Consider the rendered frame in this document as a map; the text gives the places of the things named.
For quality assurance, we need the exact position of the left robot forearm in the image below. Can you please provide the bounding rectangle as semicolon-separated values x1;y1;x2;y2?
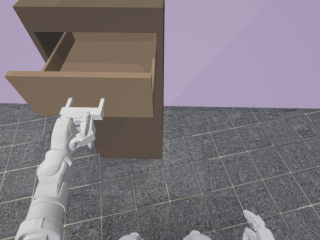
14;149;73;240

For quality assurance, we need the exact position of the handle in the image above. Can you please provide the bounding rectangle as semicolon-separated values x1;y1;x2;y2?
59;97;106;120

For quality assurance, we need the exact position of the left robot hand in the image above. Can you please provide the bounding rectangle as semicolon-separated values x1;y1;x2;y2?
50;110;96;156

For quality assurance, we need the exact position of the cabinet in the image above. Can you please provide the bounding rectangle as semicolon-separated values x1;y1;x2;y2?
12;0;165;159

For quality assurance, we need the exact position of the right robot shin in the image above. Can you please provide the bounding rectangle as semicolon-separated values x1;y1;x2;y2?
189;230;200;235

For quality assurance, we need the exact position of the right robot hand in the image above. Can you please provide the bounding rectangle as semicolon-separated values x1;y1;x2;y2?
242;209;275;240

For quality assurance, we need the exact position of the drawer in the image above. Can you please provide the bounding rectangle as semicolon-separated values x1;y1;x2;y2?
4;32;157;118

